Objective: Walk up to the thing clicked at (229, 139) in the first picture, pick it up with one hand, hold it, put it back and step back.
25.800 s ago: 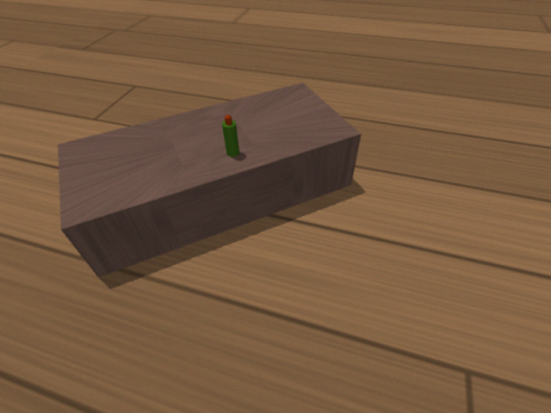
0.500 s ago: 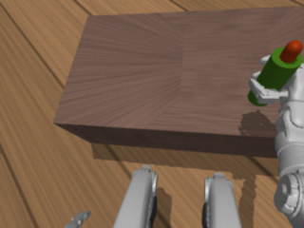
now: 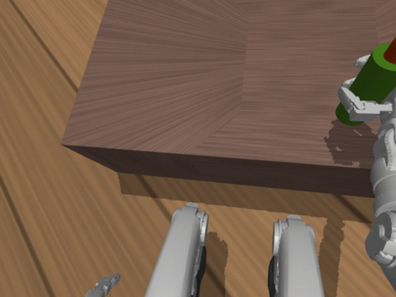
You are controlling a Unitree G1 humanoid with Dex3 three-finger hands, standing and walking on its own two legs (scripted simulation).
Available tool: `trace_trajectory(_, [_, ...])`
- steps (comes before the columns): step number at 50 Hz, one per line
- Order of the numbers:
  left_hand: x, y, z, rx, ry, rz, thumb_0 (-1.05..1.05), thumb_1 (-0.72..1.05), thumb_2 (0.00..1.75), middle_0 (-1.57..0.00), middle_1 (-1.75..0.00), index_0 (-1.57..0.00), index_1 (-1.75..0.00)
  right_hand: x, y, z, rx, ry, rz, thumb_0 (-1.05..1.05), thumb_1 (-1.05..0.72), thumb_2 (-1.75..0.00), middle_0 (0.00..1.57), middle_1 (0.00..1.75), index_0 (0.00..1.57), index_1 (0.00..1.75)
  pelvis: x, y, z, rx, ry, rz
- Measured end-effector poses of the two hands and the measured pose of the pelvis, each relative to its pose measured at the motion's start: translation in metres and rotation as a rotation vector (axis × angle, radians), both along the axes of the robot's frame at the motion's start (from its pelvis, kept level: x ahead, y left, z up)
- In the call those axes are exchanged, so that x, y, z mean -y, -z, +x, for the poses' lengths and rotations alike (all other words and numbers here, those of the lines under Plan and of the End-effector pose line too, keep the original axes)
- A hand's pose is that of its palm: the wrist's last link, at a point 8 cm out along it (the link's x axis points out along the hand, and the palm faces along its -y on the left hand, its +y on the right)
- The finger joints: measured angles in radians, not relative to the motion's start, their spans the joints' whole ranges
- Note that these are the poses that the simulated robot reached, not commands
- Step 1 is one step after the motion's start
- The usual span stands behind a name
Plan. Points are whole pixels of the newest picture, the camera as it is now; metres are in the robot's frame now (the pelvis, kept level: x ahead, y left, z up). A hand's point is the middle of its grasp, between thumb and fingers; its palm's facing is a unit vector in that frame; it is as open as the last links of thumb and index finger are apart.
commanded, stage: lower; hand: right
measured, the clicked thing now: (374, 82) +0.52 -0.22 +0.01
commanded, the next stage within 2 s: loosen in 0.62 s
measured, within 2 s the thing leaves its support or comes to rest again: rests again in 0.56 s
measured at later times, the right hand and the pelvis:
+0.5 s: hand (348, 103) +0.52 -0.21 -0.07, palm faces +0.16 +0.99 -0.02, open 8.0 cm; pelvis -0.01 +0.00 -0.06, yaw +0 degrees
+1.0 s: hand (350, 102) +0.53 -0.22 -0.07, palm faces +0.16 +0.99 -0.02, open 8.5 cm; pelvis -0.01 +0.00 -0.09, yaw +0 degrees
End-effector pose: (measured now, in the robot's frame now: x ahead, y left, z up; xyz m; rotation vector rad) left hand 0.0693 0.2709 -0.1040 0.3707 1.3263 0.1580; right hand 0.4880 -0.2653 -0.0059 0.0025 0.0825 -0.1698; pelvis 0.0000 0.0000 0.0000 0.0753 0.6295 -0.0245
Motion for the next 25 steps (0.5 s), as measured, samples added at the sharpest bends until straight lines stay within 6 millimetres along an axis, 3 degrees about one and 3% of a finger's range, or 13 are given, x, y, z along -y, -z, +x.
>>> trace_trajectory(10, [-0.001,0.034,-0.003,-0.034,0.012,0.003,0.00,0.92,0.89,-0.20,-0.30,-0.21,-0.29,0.001,0.040,0.000,0.006,-0.006,-0.007,-0.02,0.16,-1.15,0.86,1.08,0.84,1.08,0.001,0.033,-0.004,-0.005,0.000,0.005])
trace_trajectory(25, [-0.012,0.066,-0.024,-0.072,-0.011,0.007,0.00,0.92,0.88,-0.20,-0.30,-0.21,-0.29,0.000,0.057,0.008,0.004,-0.008,-0.018,-0.02,0.16,-1.15,0.86,1.08,0.84,1.08,-0.004,0.065,-0.012,0.000,-0.005,-0.006])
